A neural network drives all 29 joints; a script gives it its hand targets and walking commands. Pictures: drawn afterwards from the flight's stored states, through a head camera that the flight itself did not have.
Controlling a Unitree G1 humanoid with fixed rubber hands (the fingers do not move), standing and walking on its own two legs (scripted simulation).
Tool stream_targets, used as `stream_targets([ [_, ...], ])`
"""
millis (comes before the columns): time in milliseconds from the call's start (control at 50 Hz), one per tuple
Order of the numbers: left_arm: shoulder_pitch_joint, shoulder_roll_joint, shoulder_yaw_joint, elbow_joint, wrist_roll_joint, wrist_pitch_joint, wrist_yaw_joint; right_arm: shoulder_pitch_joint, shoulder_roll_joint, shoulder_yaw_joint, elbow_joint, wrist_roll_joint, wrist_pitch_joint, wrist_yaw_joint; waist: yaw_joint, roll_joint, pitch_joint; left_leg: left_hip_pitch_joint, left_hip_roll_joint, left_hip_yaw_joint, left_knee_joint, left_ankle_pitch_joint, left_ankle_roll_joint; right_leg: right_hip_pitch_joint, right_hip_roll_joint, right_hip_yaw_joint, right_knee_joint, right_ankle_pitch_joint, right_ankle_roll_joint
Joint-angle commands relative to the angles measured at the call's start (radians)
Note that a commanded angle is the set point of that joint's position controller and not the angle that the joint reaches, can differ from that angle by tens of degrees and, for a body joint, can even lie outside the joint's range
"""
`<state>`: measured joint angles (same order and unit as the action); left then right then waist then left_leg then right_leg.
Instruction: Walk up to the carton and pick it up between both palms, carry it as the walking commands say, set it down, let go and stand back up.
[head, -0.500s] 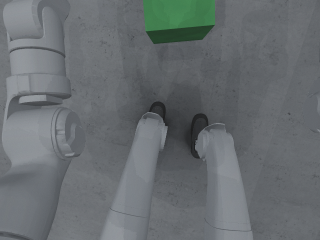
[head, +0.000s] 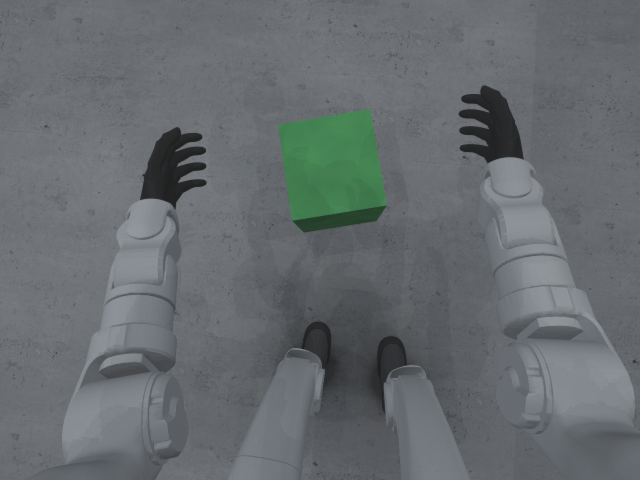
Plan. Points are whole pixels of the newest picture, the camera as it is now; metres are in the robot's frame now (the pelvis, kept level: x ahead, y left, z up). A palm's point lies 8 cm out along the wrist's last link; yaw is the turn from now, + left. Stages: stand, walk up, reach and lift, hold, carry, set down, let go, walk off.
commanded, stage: let go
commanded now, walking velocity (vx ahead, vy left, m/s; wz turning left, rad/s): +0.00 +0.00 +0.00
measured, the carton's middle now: (332, 178) +0.55 +0.08 -0.59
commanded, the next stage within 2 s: stand in 1.12 s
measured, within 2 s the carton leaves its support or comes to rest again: neither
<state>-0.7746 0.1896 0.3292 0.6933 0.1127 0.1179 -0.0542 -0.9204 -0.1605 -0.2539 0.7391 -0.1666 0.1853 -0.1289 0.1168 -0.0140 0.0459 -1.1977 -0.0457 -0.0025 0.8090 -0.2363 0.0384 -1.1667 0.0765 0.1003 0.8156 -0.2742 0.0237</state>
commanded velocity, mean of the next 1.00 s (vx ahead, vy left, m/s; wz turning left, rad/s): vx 0.00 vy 0.00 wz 0.00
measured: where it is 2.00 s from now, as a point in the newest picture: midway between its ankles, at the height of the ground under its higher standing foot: (352, 383)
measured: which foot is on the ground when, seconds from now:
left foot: down 0.00-1.00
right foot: down 0.00-1.00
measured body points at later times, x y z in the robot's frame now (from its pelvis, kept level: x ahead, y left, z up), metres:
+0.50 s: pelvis +0.05 -0.01 +0.06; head +0.13 -0.02 +0.50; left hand +0.22 +0.22 -0.02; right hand +0.31 -0.21 -0.03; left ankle +0.05 +0.09 -0.68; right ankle +0.03 -0.12 -0.68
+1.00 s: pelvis +0.05 -0.03 +0.06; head +0.06 -0.02 +0.51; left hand +0.21 +0.22 -0.01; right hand +0.24 -0.24 -0.01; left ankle +0.05 +0.09 -0.68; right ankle +0.03 -0.12 -0.68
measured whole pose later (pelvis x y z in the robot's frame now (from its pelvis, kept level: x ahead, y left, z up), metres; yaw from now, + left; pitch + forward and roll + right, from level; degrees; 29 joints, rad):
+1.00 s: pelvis +0.05 -0.03 +0.06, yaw +4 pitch -5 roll +0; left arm 0.20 0.23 0.03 0.38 0.03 0.21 -0.05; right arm 0.20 -0.21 -0.02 0.45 0.02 0.11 0.04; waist 0.00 -0.01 0.12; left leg -0.13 -0.05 -0.09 0.47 -0.25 0.01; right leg -0.08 0.06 0.04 0.47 -0.30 -0.04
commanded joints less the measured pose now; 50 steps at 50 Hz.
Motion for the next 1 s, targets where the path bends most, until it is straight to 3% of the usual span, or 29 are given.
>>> stream_targets([
  [0,0.075,0.115,-0.081,-0.222,-0.055,-0.03,-0.044,0.043,0.031,0.07,-0.224,0.059,-0.036,-0.005,0.025,-0.037,-0.939,0.878,0.023,-0.057,-0.012,0.697,-0.039,0.379,0.002,-0.041,-0.097,0.318,0.027],
  [80,0.315,0.122,-0.121,-0.279,-0.078,-0.061,-0.059,0.31,-0.003,0.066,-0.26,0.055,-0.086,-0.002,-0.019,-0.013,-0.902,1.089,0.047,-0.121,-0.05,0.855,-0.042,0.385,0.007,-0.041,-0.177,0.346,0.022],
  [100,0.33,0.101,-0.163,-0.144,-0.09,-0.064,-0.058,0.228,-0.023,0.062,-0.194,0.05,-0.091,0.012,-0.013,0.019,-0.701,1.002,0.065,-0.128,-0.064,0.835,-0.048,0.23,0.005,-0.059,-0.189,0.239,0.013],
  [140,0.515,0.109,-0.159,-0.31,-0.077,-0.089,-0.051,0.404,-0.036,0.056,-0.353,0.047,-0.137,0.015,0.011,0.056,-0.911,1.208,0.066,-0.151,-0.085,0.95,-0.067,0.391,0.019,-0.05,-0.195,0.298,0.012],
  [180,0.48,0.105,-0.18,-0.298,-0.079,-0.1,-0.031,0.453,-0.028,0.07,-0.217,0.06,-0.135,0.038,0.028,0.122,-0.818,1.253,0.097,-0.175,-0.096,1.029,-0.078,0.249,0.003,-0.056,-0.209,0.192,0.007],
  [200,0.542,0.102,-0.174,-0.239,-0.083,-0.089,-0.023,0.525,-0.029,0.071,-0.188,0.057,-0.13,0.044,-0.018,0.072,-0.738,1.219,0.108,-0.159,-0.108,0.913,-0.087,0.264,0.009,-0.059,-0.26,0.149,-0.009],
  [220,0.675,0.102,-0.206,-0.226,-0.103,-0.095,-0.028,0.569,-0.052,0.091,-0.245,0.082,-0.152,0.056,-0.005,0.071,-0.71,1.22,0.102,-0.146,-0.123,0.875,-0.081,0.335,0.012,-0.071,-0.263,0.155,-0.011],
  [240,0.745,0.057,-0.235,-0.212,-0.126,-0.1,-0.035,0.636,-0.069,0.098,-0.258,0.062,-0.164,0.063,-0.063,0.044,-0.678,1.203,0.101,-0.153,-0.14,0.86,-0.08,0.367,0.004,-0.077,-0.261,0.19,-0.014],
  [280,0.774,0.08,-0.261,-0.348,-0.128,-0.114,-0.031,0.699,-0.095,0.061,-0.256,0.069,-0.172,0.068,-0.065,0.092,-0.605,1.216,0.074,-0.117,-0.195,0.726,-0.101,0.467,0.01,-0.087,-0.295,0.168,-0.022],
  [300,0.693,0.082,-0.277,-0.324,-0.151,-0.116,-0.024,0.684,-0.058,0.093,-0.182,0.08,-0.159,0.07,-0.085,0.02,-0.501,1.127,0.069,-0.12,-0.228,0.613,-0.075,0.492,-0.002,-0.083,-0.306,0.142,-0.005],
  [320,0.738,0.069,-0.26,-0.343,-0.134,-0.118,-0.023,0.69,-0.043,0.117,-0.21,0.111,-0.168,0.097,-0.043,0.117,-0.497,1.132,0.054,-0.097,-0.244,0.574,-0.084,0.536,-0.012,-0.083,-0.316,0.121,-0.02],
  [400,0.894,0.086,-0.292,-0.336,-0.131,-0.128,-0.007,0.873,-0.059,0.156,-0.234,0.1,-0.192,0.111,-0.095,-0.003,-0.345,1.082,0.037,-0.084,-0.321,0.415,-0.088,0.75,-0.017,-0.08,-0.37,0.19,-0.025],
  [500,0.874,0.136,-0.23,-0.398,-0.089,-0.1,-0.012,0.884,-0.09,0.172,-0.335,0.135,-0.19,0.15,-0.05,0.018,-0.179,1.043,0.002,-0.025,-0.377,0.124,-0.081,0.883,-0.067,-0.049,-0.439,0.048,-0.034],
  [520,0.893,0.125,-0.259,-0.362,-0.101,-0.088,-0.018,0.915,-0.137,0.17,-0.366,0.139,-0.173,0.159,-0.085,-0.01,-0.113,1.026,0.017,-0.028,-0.391,0.09,-0.06,0.883,-0.069,-0.054,-0.437,0.023,-0.026],
  [560,0.886,0.148,-0.26,-0.336,-0.123,-0.068,-0.024,0.936,-0.113,0.177,-0.363,0.145,-0.161,0.152,-0.083,-0.09,-0.076,1.09,0.0,-0.016,-0.393,0.067,-0.051,0.896,-0.085,-0.049,-0.47,0.023,-0.015],
  [580,0.907,0.141,-0.265,-0.37,-0.11,-0.054,-0.028,1.003,-0.118,0.187,-0.366,0.152,-0.137,0.154,-0.087,-0.02,-0.051,1.072,0.003,-0.012,-0.396,0.062,-0.048,0.935,-0.084,-0.041,-0.47,0.006,-0.023],
  [620,0.872,0.132,-0.271,-0.388,-0.104,-0.04,-0.037,1.017,-0.093,0.24,-0.384,0.173,-0.128,0.167,-0.088,-0.111,0.027,1.149,-0.031,-0.001,-0.364,0.026,-0.034,0.829,-0.135,-0.008,-0.547,-0.083,-0.041],
  [660,0.941,0.137,-0.252,-0.363,-0.089,-0.014,-0.036,1.051,-0.112,0.22,-0.405,0.182,-0.111,0.175,-0.088,0.007,0.029,1.182,-0.021,-0.003,-0.363,0.041,-0.047,0.884,-0.135,0.002,-0.541,-0.054,-0.049],
  [700,0.967,0.151,-0.281,-0.358,-0.101,-0.012,-0.039,1.047,-0.116,0.216,-0.418,0.179,-0.111,0.171,-0.1,-0.059,0.057,1.202,-0.022,-0.008,-0.374,0.061,-0.027,0.886,-0.127,-0.007,-0.544,-0.009,-0.04],
  [720,0.922,0.16,-0.268,-0.371,-0.083,0.001,-0.034,1.005,-0.103,0.23,-0.407,0.197,-0.101,0.178,-0.07,0.004,0.093,1.192,-0.03,0.004,-0.366,0.047,-0.035,0.886,-0.13,-0.011,-0.544,-0.032,-0.034],
  [780,0.95,0.157,-0.266,-0.392,-0.093,-0.002,-0.038,1.037,-0.143,0.196,-0.464,0.176,-0.095,0.182,-0.111,-0.023,-0.002,1.156,-0.013,-0.013,-0.386,0.063,-0.022,0.991,-0.099,-0.021,-0.478,0.092,-0.017],
  [800,0.927,0.175,-0.26,-0.438,-0.078,0.001,-0.025,1.071,-0.13,0.201,-0.435,0.178,-0.096,0.191,-0.096,0.059,0.013,1.198,-0.015,-0.002,-0.376,0.041,-0.043,0.943,-0.103,-0.032,-0.495,0.045,-0.016],
  [820,0.927,0.151,-0.256,-0.418,-0.08,0.007,-0.03,1.091,-0.125,0.216,-0.437,0.181,-0.105,0.179,-0.123,-0.022,0.055,1.162,-0.028,-0.017,-0.366,0.036,-0.046,0.896,-0.137,0.011,-0.515,0.04,-0.039],
  [840,0.916,0.172,-0.254,-0.408,-0.07,0.032,-0.018,1.06,-0.092,0.246,-0.409,0.203,-0.095,0.178,-0.08,-0.011,0.1,1.186,-0.037,-0.012,-0.355,0.034,-0.028,0.85,-0.147,-0.001,-0.52,-0.004,-0.038],
  [880,0.912,0.169,-0.267,-0.433,-0.104,0.054,-0.013,1.022,-0.129,0.201,-0.424,0.176,-0.088,0.174,-0.103,-0.069,-0.05,1.203,-0.021,0.005,-0.361,0.059,-0.042,0.97,-0.115,-0.048,-0.489,0.065,-0.012],
  [900,0.931,0.144,-0.257,-0.425,-0.091,0.068,0.0,1.107,-0.133,0.214,-0.373,0.185,-0.089,0.168,-0.115,0.03,0.002,1.144,-0.015,-0.017,-0.373,0.08,-0.045,0.973,-0.099,-0.027,-0.469,0.114,-0.019],
  [920,0.912,0.144,-0.254,-0.432,-0.083,0.079,0.012,1.065,-0.146,0.197,-0.382,0.175,-0.1,0.167,-0.123,0.041,0.006,1.149,-0.013,-0.023,-0.369,0.04,-0.062,0.939,-0.093,-0.059,-0.463,0.081,-0.017],
  [960,0.923,0.153,-0.236,-0.4,-0.082,0.09,0.021,1.078,-0.131,0.236,-0.391,0.189,-0.101,0.154,-0.089,-0.002,-0.028,1.111,-0.016,-0.018,-0.361,0.077,-0.031,0.998,-0.113,-0.028,-0.456,0.179,-0.014],
  [980,0.948,0.143,-0.264,-0.378,-0.102,0.101,0.019,1.102,-0.141,0.213,-0.365,0.181,-0.102,0.143,-0.119,-0.021,-0.016,1.108,-0.018,-0.025,-0.36,0.105,-0.049,0.989,-0.085,-0.056,-0.439,0.187,-0.014],
])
